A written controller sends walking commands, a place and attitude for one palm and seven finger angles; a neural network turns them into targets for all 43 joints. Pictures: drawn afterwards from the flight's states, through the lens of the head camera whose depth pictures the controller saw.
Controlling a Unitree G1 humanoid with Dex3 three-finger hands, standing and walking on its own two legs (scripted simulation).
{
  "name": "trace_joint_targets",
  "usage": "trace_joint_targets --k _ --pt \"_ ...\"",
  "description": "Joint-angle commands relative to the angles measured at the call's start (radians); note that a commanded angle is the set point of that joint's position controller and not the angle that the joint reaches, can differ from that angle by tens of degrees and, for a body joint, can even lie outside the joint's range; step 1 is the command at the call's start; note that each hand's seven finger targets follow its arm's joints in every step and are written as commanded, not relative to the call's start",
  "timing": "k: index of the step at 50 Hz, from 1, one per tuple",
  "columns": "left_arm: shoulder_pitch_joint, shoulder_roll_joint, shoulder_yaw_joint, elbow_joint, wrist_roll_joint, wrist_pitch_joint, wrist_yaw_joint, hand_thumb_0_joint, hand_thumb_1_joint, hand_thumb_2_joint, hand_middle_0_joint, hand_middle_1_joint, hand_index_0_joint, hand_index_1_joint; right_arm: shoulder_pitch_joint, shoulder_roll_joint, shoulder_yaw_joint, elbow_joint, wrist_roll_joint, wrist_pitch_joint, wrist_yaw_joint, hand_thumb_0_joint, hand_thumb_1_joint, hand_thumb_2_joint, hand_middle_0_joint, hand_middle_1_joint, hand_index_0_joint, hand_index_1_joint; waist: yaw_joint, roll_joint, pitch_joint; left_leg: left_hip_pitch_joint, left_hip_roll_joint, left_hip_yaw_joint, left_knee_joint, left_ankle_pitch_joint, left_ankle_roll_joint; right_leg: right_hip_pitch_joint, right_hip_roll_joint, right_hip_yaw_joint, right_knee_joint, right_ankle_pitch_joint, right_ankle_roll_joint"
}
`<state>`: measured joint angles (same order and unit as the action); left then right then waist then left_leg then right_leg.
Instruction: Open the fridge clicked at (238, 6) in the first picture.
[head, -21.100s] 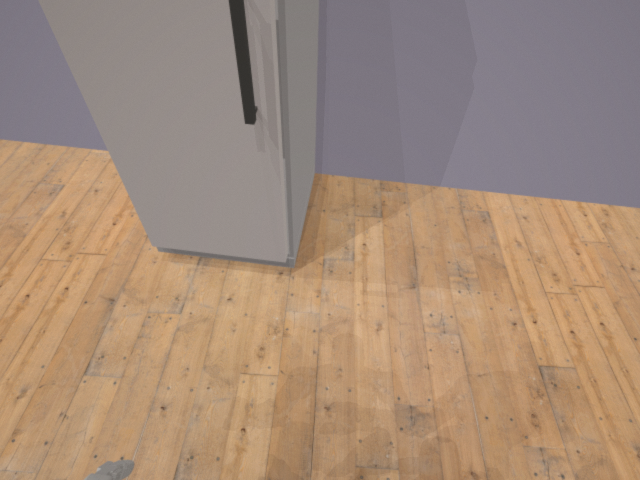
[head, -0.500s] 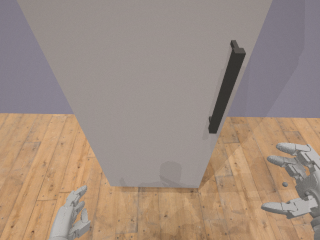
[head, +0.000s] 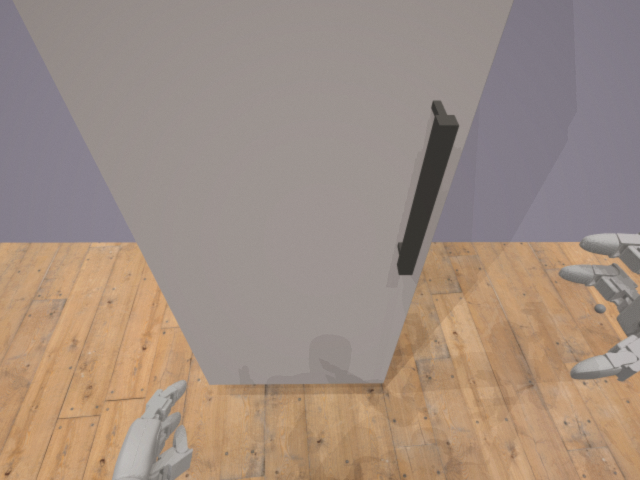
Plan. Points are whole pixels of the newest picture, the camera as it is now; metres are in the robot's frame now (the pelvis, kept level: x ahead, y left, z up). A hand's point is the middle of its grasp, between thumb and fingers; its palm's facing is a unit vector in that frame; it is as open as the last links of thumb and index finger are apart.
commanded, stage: raise the hand to about handle height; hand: right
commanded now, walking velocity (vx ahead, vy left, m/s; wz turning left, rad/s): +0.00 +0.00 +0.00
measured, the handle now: (419, 199) +0.48 -0.13 +0.10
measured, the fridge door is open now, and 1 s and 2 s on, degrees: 0 0 0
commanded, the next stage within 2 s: move the hooked fingers beside the handle in 0.42 s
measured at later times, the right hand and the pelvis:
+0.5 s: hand (562, 312) +0.28 -0.25 +0.12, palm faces +0.04 +1.00 -0.05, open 14.0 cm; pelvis +0.00 +0.03 +0.00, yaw +0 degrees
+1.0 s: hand (531, 283) +0.32 -0.23 +0.12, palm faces +0.02 +1.00 -0.03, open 14.0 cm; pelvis +0.00 +0.03 +0.00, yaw +1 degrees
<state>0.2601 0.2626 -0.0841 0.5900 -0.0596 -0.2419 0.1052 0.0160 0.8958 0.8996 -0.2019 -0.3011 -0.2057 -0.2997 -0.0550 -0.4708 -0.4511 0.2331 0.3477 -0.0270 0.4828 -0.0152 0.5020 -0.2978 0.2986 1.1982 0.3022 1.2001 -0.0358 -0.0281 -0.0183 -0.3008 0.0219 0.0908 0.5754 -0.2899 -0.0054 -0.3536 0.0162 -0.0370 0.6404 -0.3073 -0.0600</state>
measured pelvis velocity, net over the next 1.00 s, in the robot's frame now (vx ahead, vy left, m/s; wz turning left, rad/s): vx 0.00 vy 0.03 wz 0.02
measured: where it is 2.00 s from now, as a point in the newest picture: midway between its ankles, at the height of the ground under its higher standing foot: outside the picture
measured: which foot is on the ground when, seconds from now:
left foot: down 0.00-1.00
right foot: down 0.00-1.00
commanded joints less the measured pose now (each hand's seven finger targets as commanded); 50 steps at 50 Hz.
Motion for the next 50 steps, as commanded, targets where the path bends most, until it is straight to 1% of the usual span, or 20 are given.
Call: trace_joint_targets --k 1,7,10,12,17,19,20,23,27,29,30,34,35,39,40,41,42,45,47,50 --pt "-0.09 0.151 0.07 -0.16 -0.008 -0.055 0.0 0.0 0.9 0.9 -0.2 -0.3 -0.2 -0.3 -0.184 -0.21 -0.062 -0.137 0.028 -0.04 0.026 0.0 0.5 -0.3 0.3 1.2 0.3 1.2 0.004 -0.039 -0.169 -0.017 -0.041 -0.018 -0.061 0.123 0.042 0.12 -0.033 0.111 -0.133 0.174 0.045" --pt "-0.095 0.143 0.074 -0.17 -0.001 -0.065 -0.001 0.0 0.9 0.9 -0.2 -0.3 -0.2 -0.3 -0.215 -0.267 -0.114 -0.266 0.023 -0.077 -0.012 0.0 0.5 -0.3 0.3 1.2 0.3 1.2 -0.006 -0.106 -0.228 0.005 -0.041 -0.023 -0.059 0.131 0.043 0.163 -0.033 0.101 -0.13 0.199 0.044" --pt "-0.085 0.145 0.075 -0.154 0.002 -0.063 0.003 0.0 0.9 0.9 -0.2 -0.3 -0.2 -0.3 -0.189 -0.265 -0.124 -0.227 0.025 -0.086 -0.026 0.0 0.5 -0.3 0.3 1.2 0.3 1.2 -0.003 -0.056 -0.193 0.007 -0.041 -0.028 -0.074 0.126 0.04 0.139 -0.034 0.091 -0.129 0.183 0.038" --pt "-0.091 0.144 0.075 -0.151 -0.004 -0.062 0.009 0.0 0.9 0.9 -0.2 -0.3 -0.2 -0.3 -0.207 -0.243 -0.103 -0.205 0.023 -0.082 -0.023 0.0 0.5 -0.3 0.3 1.2 0.3 1.2 0.005 -0.069 -0.163 -0.006 -0.039 -0.032 -0.078 0.114 0.038 0.127 -0.031 0.086 -0.133 0.157 0.035" --pt "-0.095 0.143 0.075 -0.151 -0.005 -0.063 0.015 0.0 0.9 0.9 -0.2 -0.3 -0.2 -0.3 -0.217 -0.239 -0.087 -0.203 0.018 -0.075 -0.012 0.0 0.5 -0.3 0.3 1.2 0.3 1.2 0.01 -0.061 -0.183 0.011 -0.032 -0.048 -0.084 0.126 0.034 0.129 -0.026 0.075 -0.119 0.158 0.027" --pt "-0.095 0.142 0.075 -0.149 -0.006 -0.063 0.016 0.0 0.9 0.9 -0.2 -0.3 -0.2 -0.3 -0.207 -0.229 -0.085 -0.183 0.026 -0.074 -0.006 0.0 0.5 -0.3 0.3 1.2 0.3 1.2 0.012 -0.04 -0.173 0.008 -0.031 -0.049 -0.081 0.13 0.031 0.115 -0.025 0.074 -0.111 0.158 0.026" --pt "-0.091 0.144 0.078 -0.145 -0.005 -0.06 0.014 0.0 0.9 0.9 -0.2 -0.3 -0.2 -0.3 -0.193 -0.239 -0.095 -0.17 0.031 -0.077 -0.002 0.0 0.5 -0.3 0.3 1.2 0.3 1.2 0.011 0.002 -0.179 0.027 -0.028 -0.062 -0.085 0.151 0.029 0.106 -0.026 0.065 -0.097 0.174 0.023" --pt "-0.101 0.141 0.076 -0.149 -0.008 -0.06 0.015 0.0 0.9 0.9 -0.2 -0.3 -0.2 -0.3 -0.22 -0.236 -0.09 -0.181 0.033 -0.08 0.002 0.0 0.5 -0.3 0.3 1.2 0.3 1.2 0.012 -0.047 -0.186 0.019 -0.023 -0.068 -0.079 0.138 0.027 0.1 -0.02 0.061 -0.093 0.159 0.025" --pt "-0.1 0.14 0.077 -0.149 -0.009 -0.057 0.017 0.0 0.9 0.9 -0.2 -0.3 -0.2 -0.3 -0.215 -0.257 -0.103 -0.177 0.027 -0.081 -0.003 0.0 0.5 -0.3 0.3 1.2 0.3 1.2 0.01 -0.05 -0.188 0.025 -0.02 -0.083 -0.08 0.141 0.024 0.089 -0.021 0.054 -0.083 0.162 0.024" --pt "-0.098 0.139 0.076 -0.142 -0.01 -0.055 0.021 0.0 0.9 0.9 -0.2 -0.3 -0.2 -0.3 -0.257 -0.258 -0.101 -0.157 0.03 -0.087 -0.007 0.0 0.5 -0.3 0.3 1.2 0.3 1.2 0.019 -0.046 -0.174 0.016 -0.019 -0.084 -0.081 0.135 0.022 0.082 -0.019 0.057 -0.08 0.155 0.024" --pt "-0.093 0.142 0.078 -0.139 -0.008 -0.052 0.021 0.0 0.9 0.9 -0.2 -0.3 -0.2 -0.3 -0.253 -0.271 -0.108 -0.146 0.031 -0.089 -0.008 0.0 0.5 -0.3 0.3 1.2 0.3 1.2 0.017 -0.001 -0.175 0.026 -0.016 -0.095 -0.083 0.144 0.019 0.074 -0.024 0.054 -0.071 0.164 0.022" --pt "-0.093 0.139 0.077 -0.136 -0.013 -0.051 0.027 0.0 0.9 0.9 -0.2 -0.3 -0.2 -0.3 -0.312 -0.246 -0.073 -0.115 0.025 -0.097 0.0 0.0 0.5 -0.3 0.3 1.2 0.3 1.2 0.03 -0.05 -0.191 0.011 -0.013 -0.1 -0.077 0.14 0.016 0.079 -0.018 0.049 -0.067 0.152 0.023" --pt "-0.085 0.143 0.079 -0.132 -0.011 -0.046 0.026 0.0 0.9 0.9 -0.2 -0.3 -0.2 -0.3 -0.309 -0.265 -0.087 -0.092 0.026 -0.096 0.0 0.0 0.5 -0.3 0.3 1.2 0.3 1.2 0.027 -0.017 -0.186 0.025 -0.008 -0.111 -0.078 0.149 0.015 0.064 -0.024 0.048 -0.057 0.161 0.024" --pt "-0.089 0.143 0.079 -0.137 -0.014 -0.045 0.026 0.0 0.9 0.9 -0.2 -0.3 -0.2 -0.3 -0.344 -0.246 -0.06 -0.082 0.022 -0.103 0.007 0.0 0.5 -0.3 0.3 1.2 0.3 1.2 0.03 -0.046 -0.203 0.014 -0.007 -0.105 -0.067 0.156 0.015 0.066 -0.018 0.046 -0.059 0.16 0.024" --pt "-0.083 0.145 0.081 -0.14 -0.011 -0.042 0.022 0.0 0.9 0.9 -0.2 -0.3 -0.2 -0.3 -0.33 -0.251 -0.066 -0.07 0.025 -0.101 0.006 0.0 0.5 -0.3 0.3 1.2 0.3 1.2 0.024 -0.006 -0.211 0.026 -0.006 -0.113 -0.065 0.163 0.016 0.056 -0.023 0.048 -0.052 0.167 0.023" --pt "-0.085 0.147 0.082 -0.138 -0.012 -0.041 0.022 0.0 0.9 0.9 -0.2 -0.3 -0.2 -0.3 -0.334 -0.278 -0.092 -0.069 0.022 -0.105 0.0 0.0 0.5 -0.3 0.3 1.2 0.3 1.2 0.02 -0.024 -0.218 0.03 -0.005 -0.113 -0.063 0.168 0.016 0.054 -0.023 0.047 -0.054 0.171 0.024" --pt "-0.084 0.144 0.081 -0.143 -0.012 -0.04 0.02 0.0 0.9 0.9 -0.2 -0.3 -0.2 -0.3 -0.328 -0.254 -0.075 -0.063 0.021 -0.101 -0.002 0.0 0.5 -0.3 0.3 1.2 0.3 1.2 0.021 -0.025 -0.222 0.024 -0.007 -0.106 -0.059 0.168 0.016 0.056 -0.02 0.045 -0.056 0.168 0.023" --pt "-0.075 0.148 0.081 -0.141 -0.013 -0.035 0.02 0.0 0.9 0.9 -0.2 -0.3 -0.2 -0.3 -0.368 -0.254 -0.06 -0.041 0.014 -0.103 -0.014 0.0 0.5 -0.3 0.3 1.2 0.3 1.2 0.024 -0.005 -0.2 0.004 -0.014 -0.093 -0.059 0.136 0.019 0.049 -0.025 0.049 -0.063 0.153 0.024" --pt "-0.077 0.143 0.081 -0.145 -0.015 -0.036 0.02 0.0 0.9 0.9 -0.2 -0.3 -0.2 -0.3 -0.404 -0.232 -0.036 -0.063 0.006 -0.106 -0.025 0.0 0.5 -0.3 0.3 1.2 0.3 1.2 0.028 -0.061 -0.228 -0.003 -0.014 -0.091 -0.055 0.137 0.021 0.074 -0.021 0.046 -0.068 0.149 0.023" --pt "-0.057 0.15 0.083 -0.138 -0.009 -0.03 0.017 0.0 0.9 0.9 -0.2 -0.3 -0.2 -0.3 -0.379 -0.263 -0.066 -0.024 -0.001 -0.107 -0.043 0.0 0.5 -0.3 0.3 1.2 0.3 1.2 0.021 -0.001 -0.23 0.012 -0.019 -0.081 -0.052 0.158 0.023 0.062 -0.026 0.049 -0.07 0.169 0.023"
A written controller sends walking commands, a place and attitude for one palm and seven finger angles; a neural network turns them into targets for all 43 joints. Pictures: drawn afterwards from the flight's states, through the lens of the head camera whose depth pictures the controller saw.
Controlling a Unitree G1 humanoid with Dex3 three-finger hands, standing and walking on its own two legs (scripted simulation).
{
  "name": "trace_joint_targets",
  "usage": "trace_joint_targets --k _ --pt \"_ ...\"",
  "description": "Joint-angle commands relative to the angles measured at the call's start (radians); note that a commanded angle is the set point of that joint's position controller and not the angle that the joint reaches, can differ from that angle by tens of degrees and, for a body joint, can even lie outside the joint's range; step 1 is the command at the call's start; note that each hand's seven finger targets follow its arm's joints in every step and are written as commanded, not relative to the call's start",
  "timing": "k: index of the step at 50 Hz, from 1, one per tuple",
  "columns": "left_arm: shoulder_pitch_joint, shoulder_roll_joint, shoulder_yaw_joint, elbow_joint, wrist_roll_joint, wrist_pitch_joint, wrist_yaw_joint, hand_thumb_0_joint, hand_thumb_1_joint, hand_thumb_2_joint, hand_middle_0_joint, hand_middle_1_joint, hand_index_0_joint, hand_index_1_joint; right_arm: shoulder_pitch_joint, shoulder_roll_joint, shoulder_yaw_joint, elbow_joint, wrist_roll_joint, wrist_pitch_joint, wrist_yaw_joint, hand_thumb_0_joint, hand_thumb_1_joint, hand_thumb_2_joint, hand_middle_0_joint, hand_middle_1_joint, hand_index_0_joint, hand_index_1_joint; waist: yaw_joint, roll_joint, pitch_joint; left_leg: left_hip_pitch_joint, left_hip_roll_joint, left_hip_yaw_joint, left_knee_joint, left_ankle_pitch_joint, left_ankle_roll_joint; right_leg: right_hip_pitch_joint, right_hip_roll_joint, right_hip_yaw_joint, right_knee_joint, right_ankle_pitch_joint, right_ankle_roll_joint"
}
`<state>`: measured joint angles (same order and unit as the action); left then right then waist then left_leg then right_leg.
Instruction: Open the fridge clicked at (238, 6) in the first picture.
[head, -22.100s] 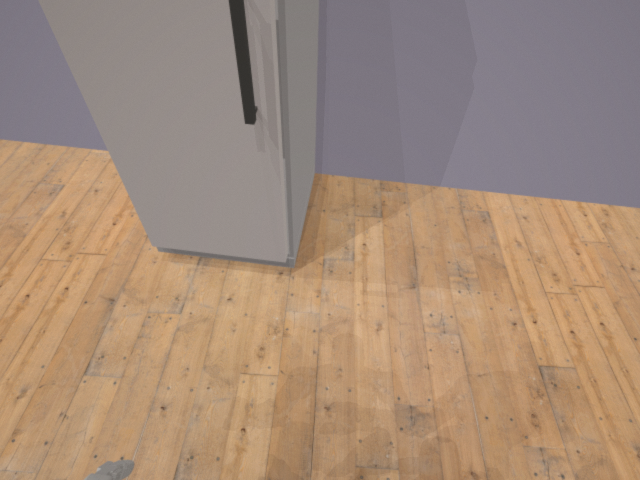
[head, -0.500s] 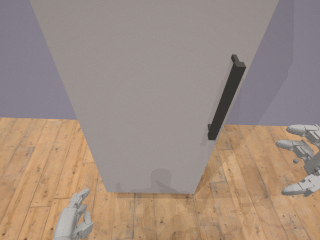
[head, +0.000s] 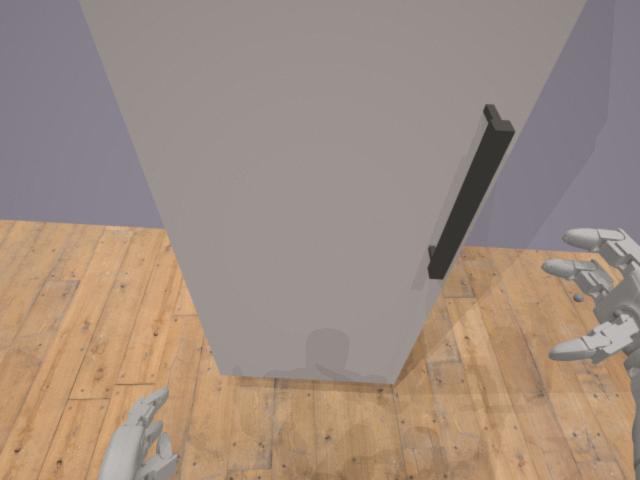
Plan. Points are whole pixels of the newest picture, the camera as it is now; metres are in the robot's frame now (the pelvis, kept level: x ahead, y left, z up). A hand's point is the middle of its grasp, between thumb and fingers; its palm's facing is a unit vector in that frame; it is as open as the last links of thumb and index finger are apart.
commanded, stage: move the hooked fingers beside the handle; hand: right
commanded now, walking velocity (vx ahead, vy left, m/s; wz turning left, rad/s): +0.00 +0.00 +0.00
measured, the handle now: (459, 203) +0.48 -0.17 +0.10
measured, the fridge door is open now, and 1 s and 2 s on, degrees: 0 0 0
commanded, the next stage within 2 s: feel for the door with the fingertips in 1.92 s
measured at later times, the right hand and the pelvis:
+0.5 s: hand (543, 263) +0.36 -0.25 +0.11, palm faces +0.01 +1.00 -0.02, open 14.0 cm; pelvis +0.01 -0.01 +0.00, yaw +1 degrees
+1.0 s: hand (517, 237) +0.41 -0.23 +0.11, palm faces +0.01 +1.00 -0.01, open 14.0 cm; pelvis +0.01 -0.01 +0.00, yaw +1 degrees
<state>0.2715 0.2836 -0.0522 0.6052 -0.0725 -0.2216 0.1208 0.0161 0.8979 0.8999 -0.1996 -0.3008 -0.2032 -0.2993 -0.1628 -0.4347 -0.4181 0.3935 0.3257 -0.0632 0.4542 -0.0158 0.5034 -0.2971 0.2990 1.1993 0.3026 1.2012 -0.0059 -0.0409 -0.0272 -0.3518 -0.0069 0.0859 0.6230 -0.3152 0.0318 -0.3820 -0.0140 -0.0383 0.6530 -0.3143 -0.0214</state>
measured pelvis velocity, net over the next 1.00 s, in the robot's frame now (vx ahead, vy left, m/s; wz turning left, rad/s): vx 0.01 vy -0.01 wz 0.01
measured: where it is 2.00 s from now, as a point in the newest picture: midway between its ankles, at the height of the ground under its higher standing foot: outside the picture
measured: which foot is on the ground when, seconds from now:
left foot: down 0.00-1.00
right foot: down 0.00-1.00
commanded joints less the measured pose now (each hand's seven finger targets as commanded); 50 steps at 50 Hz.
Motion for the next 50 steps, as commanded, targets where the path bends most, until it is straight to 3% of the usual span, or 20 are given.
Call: trace_joint_targets --k 1,2,5,7,8,11,14,16,19,20,23,25,29,30,34,38,40,41,43,50 --pt "-0.069 0.129 0.05 -0.151 0.001 -0.047 0.002 0.0 0.9 0.9 -0.2 -0.3 -0.2 -0.3 -0.288 -0.295 -0.096 -0.172 0.016 -0.07 -0.016 0.0 0.5 -0.3 0.3 1.2 0.3 1.2 -0.003 0.012 -0.216 0.059 0.009 -0.075 -0.096 0.189 -0.015 0.086 0.006 0.05 -0.086 0.176 -0.017" --pt "-0.072 0.125 0.049 -0.152 0.0 -0.045 0.001 0.0 0.9 0.9 -0.2 -0.3 -0.2 -0.3 -0.321 -0.271 -0.071 -0.179 0.014 -0.072 -0.016 0.0 0.5 -0.3 0.3 1.2 0.3 1.2 0.003 -0.019 -0.214 0.046 0.01 -0.074 -0.095 0.191 -0.014 0.094 0.008 0.048 -0.087 0.173 -0.016" --pt "-0.054 0.132 0.051 -0.146 0.003 -0.035 0.001 0.0 0.9 0.9 -0.2 -0.3 -0.2 -0.3 -0.343 -0.305 -0.088 -0.152 0.007 -0.076 -0.023 0.0 0.5 -0.3 0.3 1.2 0.3 1.2 0.004 0.002 -0.222 0.051 0.007 -0.068 -0.092 0.181 -0.012 0.09 0.002 0.051 -0.088 0.174 -0.014" --pt "-0.062 0.123 0.05 -0.152 0.001 -0.037 0.001 0.0 0.9 0.9 -0.2 -0.3 -0.2 -0.3 -0.405 -0.252 -0.036 -0.184 0.002 -0.085 -0.024 0.0 0.5 -0.3 0.3 1.2 0.3 1.2 0.014 -0.057 -0.242 0.027 0.005 -0.063 -0.087 0.19 -0.009 0.128 0.005 0.056 -0.092 0.18 -0.015" --pt "-0.054 0.124 0.051 -0.15 0.002 -0.036 0.001 0.0 0.9 0.9 -0.2 -0.3 -0.2 -0.3 -0.391 -0.271 -0.056 -0.176 -0.002 -0.088 -0.031 0.0 0.5 -0.3 0.3 1.2 0.3 1.2 0.007 -0.068 -0.249 0.026 0.002 -0.056 -0.085 0.188 -0.005 0.136 0.003 0.061 -0.094 0.186 -0.012" --pt "-0.044 0.126 0.051 -0.144 0.001 -0.032 -0.001 0.0 0.9 0.9 -0.2 -0.3 -0.2 -0.3 -0.432 -0.229 -0.011 -0.164 -0.006 -0.088 -0.04 0.0 0.5 -0.3 0.3 1.2 0.3 1.2 0.021 -0.027 -0.245 0.014 -0.001 -0.049 -0.084 0.2 -0.006 0.145 -0.001 0.068 -0.098 0.198 -0.012" --pt "-0.039 0.127 0.052 -0.138 0.001 -0.023 -0.004 0.0 0.9 0.9 -0.2 -0.3 -0.2 -0.3 -0.411 -0.237 -0.026 -0.129 -0.014 -0.078 -0.059 0.0 0.5 -0.3 0.3 1.2 0.3 1.2 0.013 -0.038 -0.238 0.005 0.0 -0.043 -0.083 0.194 -0.005 0.142 -0.001 0.068 -0.105 0.195 -0.008" --pt "-0.038 0.127 0.054 -0.145 0.004 -0.016 -0.01 0.0 0.9 0.9 -0.2 -0.3 -0.2 -0.3 -0.413 -0.234 -0.024 -0.139 -0.02 -0.077 -0.07 0.0 0.5 -0.3 0.3 1.2 0.3 1.2 0.006 0.0 -0.265 0.032 0.0 -0.046 -0.079 0.224 -0.005 0.141 -0.001 0.066 -0.103 0.223 -0.011" --pt "-0.038 0.12 0.054 -0.148 0.006 -0.01 -0.014 0.0 0.9 0.9 -0.2 -0.3 -0.2 -0.3 -0.424 -0.206 -0.003 -0.175 -0.03 -0.083 -0.089 0.0 0.5 -0.3 0.3 1.2 0.3 1.2 0.007 -0.054 -0.285 0.021 0.0 -0.039 -0.07 0.243 -0.003 0.178 -0.004 0.07 -0.104 0.266 -0.003" --pt "-0.031 0.125 0.055 -0.144 0.006 -0.004 -0.017 0.0 0.9 0.9 -0.2 -0.3 -0.2 -0.3 -0.414 -0.214 -0.007 -0.156 -0.029 -0.081 -0.093 0.0 0.5 -0.3 0.3 1.2 0.3 1.2 0.008 -0.006 -0.274 0.031 -0.003 -0.042 -0.075 0.258 -0.003 0.166 -0.006 0.065 -0.096 0.272 -0.007" --pt "-0.031 0.121 0.054 -0.141 0.005 0.005 -0.016 0.0 0.9 0.9 -0.2 -0.3 -0.2 -0.3 -0.458 -0.188 0.014 -0.145 -0.037 -0.08 -0.103 0.0 0.5 -0.3 0.3 1.2 0.3 1.2 0.015 -0.034 -0.271 0.016 -0.002 -0.04 -0.07 0.255 -0.004 0.168 -0.005 0.067 -0.103 0.272 -0.003" --pt "-0.024 0.127 0.056 -0.137 0.009 0.013 -0.018 0.0 0.9 0.9 -0.2 -0.3 -0.2 -0.3 -0.45 -0.231 -0.021 -0.131 -0.04 -0.084 -0.113 0.0 0.5 -0.3 0.3 1.2 0.3 1.2 0.006 0.004 -0.275 0.036 -0.004 -0.042 -0.072 0.265 -0.002 0.157 -0.006 0.067 -0.099 0.282 -0.005" --pt "-0.02 0.122 0.057 -0.134 0.007 0.027 -0.018 0.0 0.9 0.9 -0.2 -0.3 -0.2 -0.3 -0.49 -0.196 0.008 -0.11 -0.046 -0.089 -0.111 0.0 0.5 -0.3 0.3 1.2 0.3 1.2 0.022 -0.024 -0.279 0.022 -0.004 -0.043 -0.069 0.278 -0.004 0.168 -0.004 0.06 -0.094 0.289 -0.005" --pt "-0.013 0.127 0.056 -0.131 0.008 0.032 -0.019 0.0 0.9 0.9 -0.2 -0.3 -0.2 -0.3 -0.498 -0.207 0.007 -0.093 -0.044 -0.09 -0.109 0.0 0.5 -0.3 0.3 1.2 0.3 1.2 0.026 0.017 -0.276 0.031 -0.005 -0.045 -0.073 0.286 -0.004 0.156 -0.006 0.059 -0.089 0.29 -0.008" --pt "-0.013 0.125 0.056 -0.126 0.007 0.043 -0.018 0.0 0.9 0.9 -0.2 -0.3 -0.2 -0.3 -0.581 -0.203 0.025 -0.069 -0.052 -0.105 -0.101 0.0 0.5 -0.3 0.3 1.2 0.3 1.2 0.037 -0.046 -0.278 0.004 -0.004 -0.046 -0.068 0.26 -0.001 0.16 -0.001 0.063 -0.087 0.264 -0.006" --pt "0.0 0.127 0.058 -0.118 0.006 0.052 -0.02 0.0 0.9 0.9 -0.2 -0.3 -0.2 -0.3 -0.607 -0.185 0.045 -0.038 -0.052 -0.116 -0.105 0.0 0.5 -0.3 0.3 1.2 0.3 1.2 0.044 -0.043 -0.296 -0.005 -0.006 -0.047 -0.066 0.267 -0.001 0.171 -0.001 0.066 -0.078 0.277 -0.006" --pt "0.014 0.135 0.058 -0.107 0.008 0.062 -0.02 0.0 0.9 0.9 -0.2 -0.3 -0.2 -0.3 -0.625 -0.209 0.034 0.028 -0.053 -0.116 -0.11 0.0 0.5 -0.3 0.3 1.2 0.3 1.2 0.05 0.032 -0.272 -0.003 -0.007 -0.048 -0.07 0.256 -0.005 0.131 -0.003 0.063 -0.074 0.247 -0.013" --pt "0.013 0.138 0.06 -0.107 0.007 0.067 -0.019 0.0 0.9 0.9 -0.2 -0.3 -0.2 -0.3 -0.641 -0.235 0.013 0.042 -0.06 -0.118 -0.114 0.0 0.5 -0.3 0.3 1.2 0.3 1.2 0.047 0.015 -0.275 -0.002 -0.006 -0.051 -0.066 0.247 -0.005 0.118 0.0 0.062 -0.076 0.233 -0.012" --pt "0.015 0.133 0.058 -0.106 0.007 0.07 -0.022 0.0 0.9 0.9 -0.2 -0.3 -0.2 -0.3 -0.693 -0.196 0.054 0.055 -0.067 -0.123 -0.117 0.0 0.5 -0.3 0.3 1.2 0.3 1.2 0.055 -0.022 -0.282 -0.02 -0.004 -0.051 -0.063 0.235 -0.004 0.129 0.003 0.063 -0.074 0.223 -0.01" --pt "0.051 0.143 0.06 -0.099 0.013 0.095 -0.029 0.0 0.9 0.9 -0.2 -0.3 -0.2 -0.3 -0.75 -0.269 0.009 0.153 -0.08 -0.166 -0.13 0.0 0.5 -0.3 0.3 1.2 0.3 1.2 0.053 0.023 -0.317 0.023 -0.006 -0.066 -0.048 0.266 -0.006 0.076 0.002 0.053 -0.055 0.234 -0.018"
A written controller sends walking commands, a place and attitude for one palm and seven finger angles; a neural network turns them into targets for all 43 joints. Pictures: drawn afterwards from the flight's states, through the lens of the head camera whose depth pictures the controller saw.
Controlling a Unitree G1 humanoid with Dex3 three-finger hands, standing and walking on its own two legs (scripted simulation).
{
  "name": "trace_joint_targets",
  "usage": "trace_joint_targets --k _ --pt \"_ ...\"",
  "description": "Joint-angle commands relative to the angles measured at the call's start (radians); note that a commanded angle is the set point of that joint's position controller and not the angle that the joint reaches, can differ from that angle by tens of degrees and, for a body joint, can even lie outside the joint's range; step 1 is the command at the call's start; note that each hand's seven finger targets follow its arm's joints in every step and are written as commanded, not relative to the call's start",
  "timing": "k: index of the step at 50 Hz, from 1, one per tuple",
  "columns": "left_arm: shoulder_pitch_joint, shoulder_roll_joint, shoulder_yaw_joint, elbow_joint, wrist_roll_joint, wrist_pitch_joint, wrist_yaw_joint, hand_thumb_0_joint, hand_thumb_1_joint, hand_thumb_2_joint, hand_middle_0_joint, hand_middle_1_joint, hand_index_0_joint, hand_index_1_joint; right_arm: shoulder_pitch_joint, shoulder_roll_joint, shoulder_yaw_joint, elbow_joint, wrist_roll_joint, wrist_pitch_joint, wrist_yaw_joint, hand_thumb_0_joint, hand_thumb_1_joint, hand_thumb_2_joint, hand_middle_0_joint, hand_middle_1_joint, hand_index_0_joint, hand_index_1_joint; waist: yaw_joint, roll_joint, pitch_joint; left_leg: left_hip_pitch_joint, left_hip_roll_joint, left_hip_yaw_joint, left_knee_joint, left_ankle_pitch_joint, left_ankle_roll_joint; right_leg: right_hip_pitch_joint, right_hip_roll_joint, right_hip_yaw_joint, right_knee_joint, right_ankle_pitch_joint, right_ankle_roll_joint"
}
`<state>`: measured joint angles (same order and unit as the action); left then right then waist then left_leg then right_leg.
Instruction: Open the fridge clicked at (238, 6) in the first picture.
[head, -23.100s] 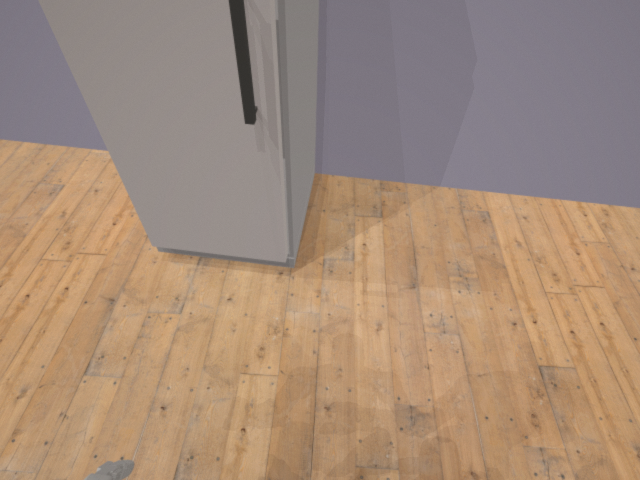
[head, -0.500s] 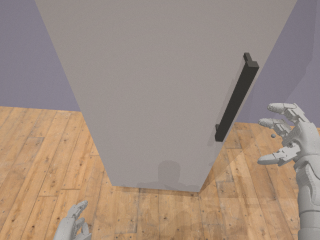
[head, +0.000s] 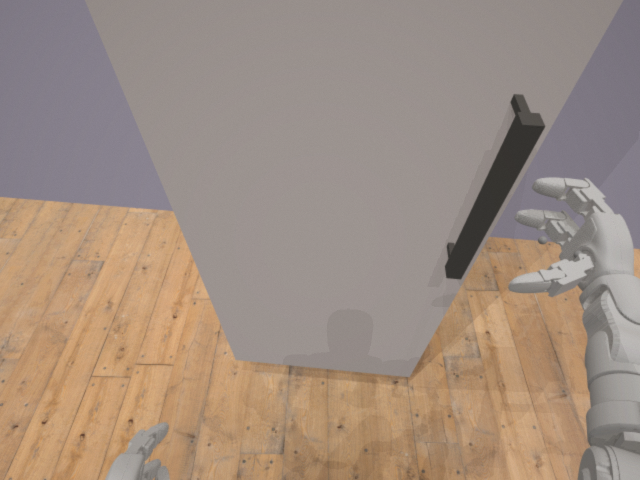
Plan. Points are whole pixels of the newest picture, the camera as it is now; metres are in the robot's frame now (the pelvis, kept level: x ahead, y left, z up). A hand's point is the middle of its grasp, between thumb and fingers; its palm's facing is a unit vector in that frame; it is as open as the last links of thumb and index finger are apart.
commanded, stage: move the hooked fingers beside the handle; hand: right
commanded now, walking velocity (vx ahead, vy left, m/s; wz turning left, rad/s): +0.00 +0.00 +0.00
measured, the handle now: (480, 201) +0.47 -0.17 +0.10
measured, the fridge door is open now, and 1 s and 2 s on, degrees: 0 0 0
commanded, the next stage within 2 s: feel for the door with the fingertips in 0.92 s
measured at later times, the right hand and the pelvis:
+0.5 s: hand (544, 243) +0.39 -0.23 +0.11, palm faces +0.03 +1.00 -0.01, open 14.0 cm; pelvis +0.00 +0.00 +0.00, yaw +1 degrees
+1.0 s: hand (547, 246) +0.39 -0.23 +0.11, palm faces +0.01 +1.00 +0.00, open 14.0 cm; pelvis -0.01 +0.00 +0.00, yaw +0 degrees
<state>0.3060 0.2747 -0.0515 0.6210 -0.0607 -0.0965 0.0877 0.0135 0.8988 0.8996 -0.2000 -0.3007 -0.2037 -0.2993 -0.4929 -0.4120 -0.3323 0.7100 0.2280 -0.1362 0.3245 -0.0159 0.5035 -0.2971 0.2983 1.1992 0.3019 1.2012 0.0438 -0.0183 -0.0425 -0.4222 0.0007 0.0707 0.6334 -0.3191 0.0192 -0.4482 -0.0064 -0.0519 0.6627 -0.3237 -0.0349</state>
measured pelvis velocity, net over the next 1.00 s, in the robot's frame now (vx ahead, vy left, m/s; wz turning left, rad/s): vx -0.01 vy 0.00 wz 0.00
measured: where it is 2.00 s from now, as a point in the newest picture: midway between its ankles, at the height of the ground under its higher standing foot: outside the picture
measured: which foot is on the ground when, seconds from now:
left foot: down 0.00-1.00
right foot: down 0.00-1.00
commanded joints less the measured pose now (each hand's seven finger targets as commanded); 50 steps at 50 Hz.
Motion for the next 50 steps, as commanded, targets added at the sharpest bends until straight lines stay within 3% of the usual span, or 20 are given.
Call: trace_joint_targets --k 1,4,5,13,15,16,18,20,23,24,26,30,34,35,37,40,44,46,48,50 --pt "0.018 0.151 0.06 -0.114 0.002 -0.028 0.002 0.0 0.9 0.9 -0.2 -0.3 -0.2 -0.3 -0.433 -0.297 -0.084 -0.154 0.014 -0.099 0.001 0.0 0.5 -0.3 0.3 1.2 0.3 1.2 0.004 -0.014 -0.305 0.096 -0.014 -0.053 -0.055 0.289 0.005 0.143 -0.004 0.062 -0.063 0.251 -0.005" --pt "0.031 0.15 0.063 -0.117 0.002 -0.021 -0.003 0.0 0.9 0.9 -0.2 -0.3 -0.2 -0.3 -0.424 -0.299 -0.088 -0.133 0.01 -0.11 0.008 0.0 0.5 -0.3 0.3 1.2 0.3 1.2 -0.003 -0.053 -0.329 0.092 -0.015 -0.052 -0.046 0.302 0.009 0.15 -0.004 0.06 -0.056 0.269 -0.001" --pt "0.039 0.154 0.065 -0.122 0.003 -0.016 -0.005 0.0 0.9 0.9 -0.2 -0.3 -0.2 -0.3 -0.407 -0.303 -0.091 -0.119 0.016 -0.111 0.012 0.0 0.5 -0.3 0.3 1.2 0.3 1.2 0.001 0.002 -0.329 0.11 -0.017 -0.054 -0.045 0.317 0.005 0.129 -0.005 0.056 -0.049 0.274 -0.008" --pt "0.039 0.148 0.073 -0.143 -0.003 -0.004 -0.013 0.0 0.9 0.9 -0.2 -0.3 -0.2 -0.3 -0.351 -0.276 -0.086 -0.196 0.029 -0.12 0.025 0.0 0.5 -0.3 0.3 1.2 0.3 1.2 -0.009 -0.069 -0.349 0.093 -0.026 -0.049 -0.04 0.335 0.008 0.164 -0.007 0.054 -0.052 0.307 -0.004" --pt "0.045 0.152 0.075 -0.144 -0.003 -0.001 -0.012 0.0 0.9 0.9 -0.2 -0.3 -0.2 -0.3 -0.326 -0.284 -0.099 -0.193 0.043 -0.112 0.022 0.0 0.5 -0.3 0.3 1.2 0.3 1.2 -0.008 0.008 -0.337 0.11 -0.027 -0.049 -0.044 0.34 0.004 0.143 -0.009 0.052 -0.051 0.301 -0.011" --pt "0.039 0.153 0.075 -0.144 -0.004 0.0 -0.011 0.0 0.9 0.9 -0.2 -0.3 -0.2 -0.3 -0.318 -0.304 -0.117 -0.205 0.038 -0.111 0.02 0.0 0.5 -0.3 0.3 1.2 0.3 1.2 -0.013 -0.011 -0.336 0.115 -0.026 -0.055 -0.045 0.341 0.003 0.137 -0.006 0.049 -0.056 0.294 -0.01" --pt "0.027 0.144 0.071 -0.147 -0.004 -0.002 -0.012 0.0 0.9 0.9 -0.2 -0.3 -0.2 -0.3 -0.346 -0.25 -0.066 -0.243 0.033 -0.109 0.018 0.0 0.5 -0.3 0.3 1.2 0.3 1.2 -0.002 -0.063 -0.322 0.088 -0.026 -0.048 -0.047 0.317 0.005 0.158 -0.004 0.051 -0.062 0.28 -0.007" --pt "0.031 0.15 0.071 -0.144 -0.003 0.002 -0.008 0.0 0.9 0.9 -0.2 -0.3 -0.2 -0.3 -0.315 -0.292 -0.103 -0.236 0.037 -0.109 0.009 0.0 0.5 -0.3 0.3 1.2 0.3 1.2 -0.004 -0.005 -0.309 0.102 -0.026 -0.05 -0.054 0.308 0.003 0.14 -0.006 0.049 -0.06 0.264 -0.012" --pt "0.009 0.137 0.068 -0.148 -0.004 -0.005 -0.006 0.0 0.9 0.9 -0.2 -0.3 -0.2 -0.3 -0.346 -0.239 -0.06 -0.292 0.034 -0.116 0.009 0.0 0.5 -0.3 0.3 1.2 0.3 1.2 0.001 -0.072 -0.325 0.088 -0.026 -0.052 -0.055 0.307 0.005 0.181 -0.003 0.051 -0.064 0.269 -0.009" --pt "0.01 0.139 0.07 -0.143 -0.003 -0.007 -0.004 0.0 0.9 0.9 -0.2 -0.3 -0.2 -0.3 -0.336 -0.257 -0.078 -0.291 0.035 -0.116 0.006 0.0 0.5 -0.3 0.3 1.2 0.3 1.2 -0.005 -0.073 -0.328 0.084 -0.028 -0.047 -0.052 0.308 0.008 0.192 -0.006 0.058 -0.064 0.283 -0.006" --pt "0.007 0.141 0.066 -0.143 -0.005 -0.006 -0.004 0.0 0.9 0.9 -0.2 -0.3 -0.2 -0.3 -0.313 -0.247 -0.072 -0.261 0.042 -0.105 0.009 0.0 0.5 -0.3 0.3 1.2 0.3 1.2 0.0 -0.021 -0.3 0.087 -0.028 -0.048 -0.057 0.307 0.004 0.169 -0.006 0.056 -0.063 0.266 -0.009" --pt "-0.004 0.145 0.06 -0.142 -0.009 -0.002 0.0 0.0 0.9 0.9 -0.2 -0.3 -0.2 -0.3 -0.339 -0.237 -0.05 -0.22 0.04 -0.087 0.014 0.0 0.5 -0.3 0.3 1.2 0.3 1.2 0.011 -0.008 -0.251 0.064 -0.022 -0.047 -0.067 0.253 0.004 0.136 -0.003 0.055 -0.068 0.205 -0.009" --pt "-0.016 0.139 0.06 -0.146 -0.006 -0.009 0.0 0.0 0.9 0.9 -0.2 -0.3 -0.2 -0.3 -0.382 -0.23 -0.045 -0.231 0.036 -0.098 0.014 0.0 0.5 -0.3 0.3 1.2 0.3 1.2 0.004 -0.046 -0.287 0.052 -0.022 -0.049 -0.062 0.234 0.007 0.162 0.0 0.064 -0.064 0.197 -0.005" --pt "-0.011 0.143 0.06 -0.147 -0.005 -0.007 -0.001 0.0 0.9 0.9 -0.2 -0.3 -0.2 -0.3 -0.373 -0.249 -0.056 -0.236 0.038 -0.106 0.014 0.0 0.5 -0.3 0.3 1.2 0.3 1.2 -0.001 -0.022 -0.306 0.077 -0.022 -0.051 -0.057 0.251 0.009 0.159 -0.001 0.062 -0.057 0.215 -0.007" --pt "-0.024 0.137 0.056 -0.153 -0.006 -0.01 -0.001 0.0 0.9 0.9 -0.2 -0.3 -0.2 -0.3 -0.384 -0.227 -0.034 -0.258 0.035 -0.111 0.014 0.0 0.5 -0.3 0.3 1.2 0.3 1.2 0.0 -0.067 -0.314 0.064 -0.022 -0.049 -0.052 0.25 0.01 0.175 0.001 0.065 -0.059 0.217 -0.003" --pt "-0.013 0.147 0.055 -0.141 -0.005 -0.008 0.001 0.0 0.9 0.9 -0.2 -0.3 -0.2 -0.3 -0.376 -0.249 -0.053 -0.179 0.037 -0.101 0.013 0.0 0.5 -0.3 0.3 1.2 0.3 1.2 0.004 0.004 -0.261 0.049 -0.024 -0.045 -0.06 0.208 0.008 0.128 -0.003 0.07 -0.062 0.175 -0.006" --pt "-0.015 0.146 0.055 -0.141 -0.004 -0.011 0.0 0.0 0.9 0.9 -0.2 -0.3 -0.2 -0.3 -0.437 -0.232 -0.025 -0.191 0.025 -0.105 0.011 0.0 0.5 -0.3 0.3 1.2 0.3 1.2 0.007 -0.059 -0.288 0.03 -0.02 -0.044 -0.053 0.199 0.011 0.152 0.0 0.076 -0.063 0.176 -0.001" --pt "-0.008 0.147 0.06 -0.144 0.0 -0.011 -0.002 0.0 0.9 0.9 -0.2 -0.3 -0.2 -0.3 -0.406 -0.279 -0.074 -0.216 0.026 -0.118 0.008 0.0 0.5 -0.3 0.3 1.2 0.3 1.2 -0.012 -0.044 -0.344 0.077 -0.021 -0.05 -0.044 0.245 0.012 0.162 -0.002 0.075 -0.055 0.223 -0.002" --pt "-0.014 0.141 0.057 -0.146 -0.003 -0.015 -0.004 0.0 0.9 0.9 -0.2 -0.3 -0.2 -0.3 -0.43 -0.221 -0.022 -0.231 0.029 -0.12 0.01 0.0 0.5 -0.3 0.3 1.2 0.3 1.2 0.003 -0.068 -0.33 0.049 -0.023 -0.044 -0.046 0.232 0.011 0.177 -0.003 0.077 -0.059 0.216 0.002" --pt "0.0 0.148 0.059 -0.139 -0.001 -0.014 -0.004 0.0 0.9 0.9 -0.2 -0.3 -0.2 -0.3 -0.399 -0.243 -0.048 -0.201 0.035 -0.116 0.007 0.0 0.5 -0.3 0.3 1.2 0.3 1.2 0.001 -0.011 -0.309 0.053 -0.027 -0.039 -0.049 0.231 0.011 0.157 -0.006 0.079 -0.058 0.219 -0.003"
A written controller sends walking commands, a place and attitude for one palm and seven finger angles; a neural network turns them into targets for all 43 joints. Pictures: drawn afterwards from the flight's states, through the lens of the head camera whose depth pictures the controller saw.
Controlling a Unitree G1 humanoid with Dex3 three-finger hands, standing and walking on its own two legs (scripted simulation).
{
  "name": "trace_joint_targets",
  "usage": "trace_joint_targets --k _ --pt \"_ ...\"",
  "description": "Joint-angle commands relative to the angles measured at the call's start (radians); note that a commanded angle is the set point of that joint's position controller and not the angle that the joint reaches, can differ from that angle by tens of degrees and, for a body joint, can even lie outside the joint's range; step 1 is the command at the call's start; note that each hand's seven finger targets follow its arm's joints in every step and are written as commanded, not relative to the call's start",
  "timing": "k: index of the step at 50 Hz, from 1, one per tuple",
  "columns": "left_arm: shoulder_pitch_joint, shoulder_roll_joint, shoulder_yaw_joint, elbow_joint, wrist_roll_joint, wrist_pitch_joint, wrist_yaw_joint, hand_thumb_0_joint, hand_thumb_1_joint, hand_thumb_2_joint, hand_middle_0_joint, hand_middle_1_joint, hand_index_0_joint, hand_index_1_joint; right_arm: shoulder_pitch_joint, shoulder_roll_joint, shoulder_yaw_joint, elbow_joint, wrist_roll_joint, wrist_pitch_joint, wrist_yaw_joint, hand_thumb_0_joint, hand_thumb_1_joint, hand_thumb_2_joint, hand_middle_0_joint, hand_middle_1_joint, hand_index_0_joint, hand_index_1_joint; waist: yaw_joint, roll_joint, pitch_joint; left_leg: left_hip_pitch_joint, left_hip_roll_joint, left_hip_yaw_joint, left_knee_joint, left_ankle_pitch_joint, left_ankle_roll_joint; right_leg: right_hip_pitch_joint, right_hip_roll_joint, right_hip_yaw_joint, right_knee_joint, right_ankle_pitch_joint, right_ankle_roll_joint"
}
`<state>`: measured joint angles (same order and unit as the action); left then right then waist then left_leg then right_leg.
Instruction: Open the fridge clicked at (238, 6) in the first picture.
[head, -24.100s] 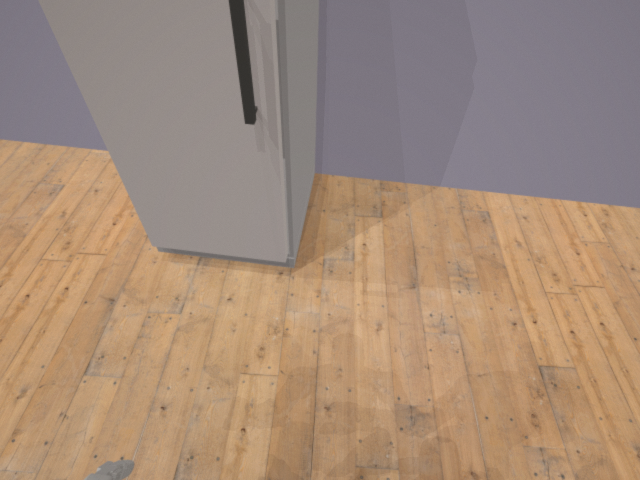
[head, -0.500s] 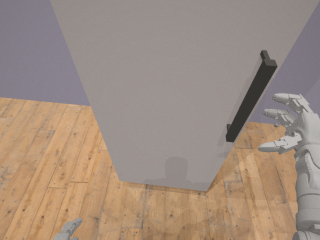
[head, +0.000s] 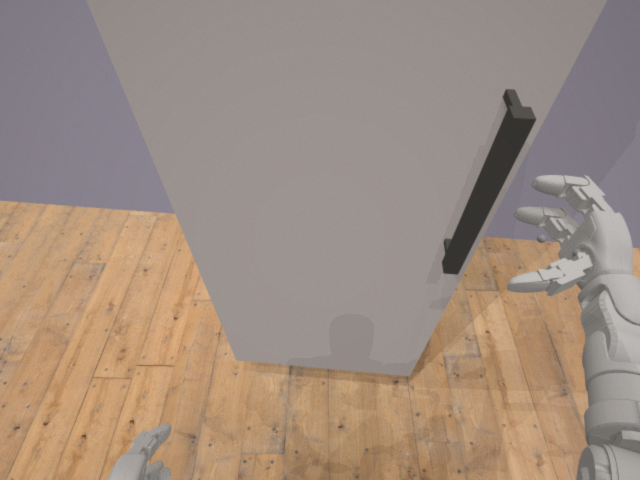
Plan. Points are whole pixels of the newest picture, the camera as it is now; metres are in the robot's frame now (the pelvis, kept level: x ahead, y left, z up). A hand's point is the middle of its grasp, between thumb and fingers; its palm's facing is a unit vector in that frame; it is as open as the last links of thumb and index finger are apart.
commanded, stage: feel for the door with the fingertips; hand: right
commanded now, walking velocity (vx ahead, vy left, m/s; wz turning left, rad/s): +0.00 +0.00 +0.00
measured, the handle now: (475, 195) +0.48 -0.16 +0.10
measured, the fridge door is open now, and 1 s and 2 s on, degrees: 0 0 0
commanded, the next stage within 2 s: slide the fingers in behind the handle in 1.04 s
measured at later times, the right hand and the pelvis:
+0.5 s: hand (501, 232) +0.40 -0.18 +0.11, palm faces +0.02 +1.00 +0.00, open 14.0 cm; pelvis +0.00 +0.00 +0.00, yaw +0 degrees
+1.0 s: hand (500, 217) +0.43 -0.18 +0.11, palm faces +0.02 +1.00 +0.00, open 14.0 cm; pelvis +0.00 +0.01 +0.00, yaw +0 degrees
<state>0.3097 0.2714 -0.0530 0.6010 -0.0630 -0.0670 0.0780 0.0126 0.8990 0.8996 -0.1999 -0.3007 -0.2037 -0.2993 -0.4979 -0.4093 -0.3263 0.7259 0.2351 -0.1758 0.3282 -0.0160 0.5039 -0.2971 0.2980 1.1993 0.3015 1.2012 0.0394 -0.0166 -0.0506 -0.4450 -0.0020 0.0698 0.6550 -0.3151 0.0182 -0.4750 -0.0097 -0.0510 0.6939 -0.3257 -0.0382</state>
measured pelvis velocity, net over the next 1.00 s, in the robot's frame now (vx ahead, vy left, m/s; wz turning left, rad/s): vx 0.00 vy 0.01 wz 0.00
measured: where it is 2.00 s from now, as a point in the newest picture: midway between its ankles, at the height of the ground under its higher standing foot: outside the picture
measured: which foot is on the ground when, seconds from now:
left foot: down 0.00-1.00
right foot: down 0.00-1.00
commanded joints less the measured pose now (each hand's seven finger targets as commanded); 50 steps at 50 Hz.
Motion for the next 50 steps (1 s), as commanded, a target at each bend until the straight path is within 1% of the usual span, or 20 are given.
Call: trace_joint_targets --k 1,3,5,8,14,15,17,19,20,24,25,29,36,37,41,44,45,47,49,50 --pt "-0.004 0.153 0.062 -0.121 0.002 -0.042 0.005 0.0 0.9 0.9 -0.2 -0.3 -0.2 -0.3 -0.359 -0.274 -0.088 -0.197 0.028 -0.07 0.003 0.0 0.5 -0.3 0.3 1.2 0.3 1.2 -0.009 -0.004 -0.308 0.095 -0.023 -0.045 -0.069 0.231 0.01 0.164 -0.001 0.074 -0.092 0.214 0.001" --pt "-0.013 0.145 0.06 -0.126 -0.003 -0.043 0.003 0.0 0.9 0.9 -0.2 -0.3 -0.2 -0.3 -0.379 -0.211 -0.029 -0.222 0.027 -0.063 0.007 0.0 0.5 -0.3 0.3 1.2 0.3 1.2 0.002 -0.053 -0.281 0.072 -0.02 -0.043 -0.075 0.219 0.011 0.171 0.001 0.069 -0.097 0.198 0.002" --pt "-0.006 0.147 0.064 -0.127 -0.002 -0.045 0.001 0.0 0.9 0.9 -0.2 -0.3 -0.2 -0.3 -0.381 -0.191 -0.012 -0.238 0.029 -0.063 -0.001 0.0 0.5 -0.3 0.3 1.2 0.3 1.2 0.006 -0.023 -0.289 0.066 -0.024 -0.036 -0.074 0.201 0.014 0.177 -0.003 0.076 -0.096 0.196 0.002" --pt "-0.01 0.141 0.065 -0.122 -0.002 -0.051 -0.004 0.0 0.9 0.9 -0.2 -0.3 -0.2 -0.3 -0.401 -0.141 0.026 -0.284 0.025 -0.062 -0.024 0.0 0.5 -0.3 0.3 1.2 0.3 1.2 0.012 -0.066 -0.294 0.034 -0.025 -0.03 -0.073 0.194 0.014 0.22 -0.005 0.085 -0.101 0.205 0.009" --pt "-0.011 0.137 0.068 -0.119 0.005 -0.053 -0.016 0.0 0.9 0.9 -0.2 -0.3 -0.2 -0.3 -0.328 -0.128 0.013 -0.311 0.006 -0.054 -0.085 0.0 0.5 -0.3 0.3 1.2 0.3 1.2 -0.01 -0.036 -0.307 0.062 -0.024 -0.029 -0.066 0.219 0.012 0.217 -0.005 0.082 -0.104 0.233 0.012" --pt "-0.009 0.14 0.069 -0.116 0.007 -0.051 -0.016 0.0 0.9 0.9 -0.2 -0.3 -0.2 -0.3 -0.335 -0.149 0.0 -0.321 0.002 -0.055 -0.096 0.0 0.5 -0.3 0.3 1.2 0.3 1.2 -0.007 -0.003 -0.301 0.075 -0.025 -0.029 -0.066 0.23 0.011 0.203 -0.007 0.08 -0.1 0.242 0.008" --pt "-0.022 0.13 0.067 -0.119 0.004 -0.051 -0.02 0.0 0.9 0.9 -0.2 -0.3 -0.2 -0.3 -0.375 -0.095 0.049 -0.351 -0.008 -0.053 -0.11 0.0 0.5 -0.3 0.3 1.2 0.3 1.2 0.005 -0.045 -0.288 0.055 -0.024 -0.029 -0.067 0.223 0.009 0.215 -0.007 0.077 -0.104 0.231 0.011" --pt "-0.024 0.13 0.067 -0.117 0.006 -0.05 -0.02 0.0 0.9 0.9 -0.2 -0.3 -0.2 -0.3 -0.365 -0.097 0.041 -0.342 -0.013 -0.051 -0.129 0.0 0.5 -0.3 0.3 1.2 0.3 1.2 -0.001 -0.035 -0.282 0.051 -0.025 -0.027 -0.07 0.202 0.01 0.213 -0.007 0.079 -0.109 0.209 0.013" --pt "-0.017 0.135 0.065 -0.111 0.008 -0.047 -0.018 0.0 0.9 0.9 -0.2 -0.3 -0.2 -0.3 -0.375 -0.114 0.032 -0.316 -0.014 -0.05 -0.136 0.0 0.5 -0.3 0.3 1.2 0.3 1.2 0.006 0.017 -0.265 0.06 -0.026 -0.03 -0.075 0.195 0.008 0.189 -0.008 0.08 -0.107 0.193 0.007" --pt "-0.022 0.129 0.062 -0.106 0.009 -0.042 -0.014 0.0 0.9 0.9 -0.2 -0.3 -0.2 -0.3 -0.431 -0.139 0.015 -0.296 -0.031 -0.057 -0.148 0.0 0.5 -0.3 0.3 1.2 0.3 1.2 0.003 -0.035 -0.291 0.077 -0.02 -0.041 -0.074 0.21 0.009 0.194 0.0 0.069 -0.108 0.194 0.008" --pt "-0.014 0.133 0.063 -0.105 0.011 -0.04 -0.013 0.0 0.9 0.9 -0.2 -0.3 -0.2 -0.3 -0.426 -0.163 -0.003 -0.285 -0.032 -0.062 -0.147 0.0 0.5 -0.3 0.3 1.2 0.3 1.2 0.001 -0.005 -0.303 0.097 -0.021 -0.044 -0.072 0.223 0.009 0.185 -0.001 0.069 -0.1 0.206 0.004" --pt "-0.014 0.132 0.058 -0.1 0.006 -0.034 -0.009 0.0 0.9 0.9 -0.2 -0.3 -0.2 -0.3 -0.442 -0.152 0.009 -0.209 -0.019 -0.064 -0.109 0.0 0.5 -0.3 0.3 1.2 0.3 1.2 0.012 0.001 -0.273 0.102 -0.018 -0.053 -0.079 0.244 0.006 0.151 0.006 0.057 -0.094 0.19 0.002" --pt "0.002 0.135 0.064 -0.099 0.003 -0.031 -0.013 0.0 0.9 0.9 -0.2 -0.3 -0.2 -0.3 -0.492 -0.125 0.044 -0.183 -0.009 -0.08 -0.069 0.0 0.5 -0.3 0.3 1.2 0.3 1.2 0.021 -0.033 -0.311 0.078 -0.019 -0.05 -0.067 0.265 0.009 0.178 0.007 0.062 -0.074 0.22 0.0" --pt "0.008 0.138 0.066 -0.095 0.003 -0.03 -0.013 0.0 0.9 0.9 -0.2 -0.3 -0.2 -0.3 -0.503 -0.126 0.042 -0.174 -0.005 -0.079 -0.07 0.0 0.5 -0.3 0.3 1.2 0.3 1.2 0.026 -0.005 -0.314 0.072 -0.021 -0.049 -0.068 0.259 0.007 0.178 0.006 0.065 -0.073 0.212 -0.001" --pt "0.016 0.143 0.07 -0.091 0.005 -0.023 -0.015 0.0 0.9 0.9 -0.2 -0.3 -0.2 -0.3 -0.502 -0.183 -0.005 -0.168 -0.011 -0.085 -0.081 0.0 0.5 -0.3 0.3 1.2 0.3 1.2 0.014 -0.007 -0.32 0.094 -0.019 -0.055 -0.063 0.273 0.006 0.153 0.008 0.061 -0.071 0.221 -0.003" --pt "0.018 0.14 0.067 -0.093 0.005 -0.019 -0.015 0.0 0.9 0.9 -0.2 -0.3 -0.2 -0.3 -0.515 -0.169 0.007 -0.142 -0.017 -0.084 -0.09 0.0 0.5 -0.3 0.3 1.2 0.3 1.2 0.021 -0.007 -0.297 0.08 -0.02 -0.054 -0.067 0.247 0.004 0.136 0.009 0.057 -0.074 0.191 -0.003" --pt "0.026 0.145 0.068 -0.086 0.008 -0.016 -0.013 0.0 0.9 0.9 -0.2 -0.3 -0.2 -0.3 -0.532 -0.199 -0.012 -0.127 -0.019 -0.088 -0.094 0.0 0.5 -0.3 0.3 1.2 0.3 1.2 0.026 0.023 -0.295 0.091 -0.018 -0.06 -0.069 0.232 0.001 0.114 0.008 0.056 -0.07 0.175 -0.007" --pt "0.024 0.143 0.066 -0.087 0.006 -0.013 -0.011 0.0 0.9 0.9 -0.2 -0.3 -0.2 -0.3 -0.567 -0.217 -0.022 -0.105 -0.027 -0.094 -0.097 0.0 0.5 -0.3 0.3 1.2 0.3 1.2 0.027 0.003 -0.286 0.087 -0.016 -0.067 -0.073 0.211 -0.001 0.1 0.01 0.053 -0.076 0.149 -0.007" --pt "0.029 0.14 0.067 -0.086 0.008 -0.017 -0.012 0.0 0.9 0.9 -0.2 -0.3 -0.2 -0.3 -0.609 -0.21 -0.011 -0.132 -0.032 -0.113 -0.096 0.0 0.5 -0.3 0.3 1.2 0.3 1.2 0.025 -0.043 -0.335 0.086 -0.019 -0.066 -0.064 0.227 0.004 0.139 0.01 0.057 -0.07 0.173 -0.005" --pt "0.039 0.144 0.07 -0.087 0.012 -0.016 -0.013 0.0 0.9 0.9 -0.2 -0.3 -0.2 -0.3 -0.581 -0.236 -0.037 -0.135 -0.031 -0.121 -0.1 0.0 0.5 -0.3 0.3 1.2 0.3 1.2 0.017 -0.023 -0.365 0.114 -0.02 -0.067 -0.057 0.254 0.005 0.141 0.009 0.056 -0.062 0.203 -0.007"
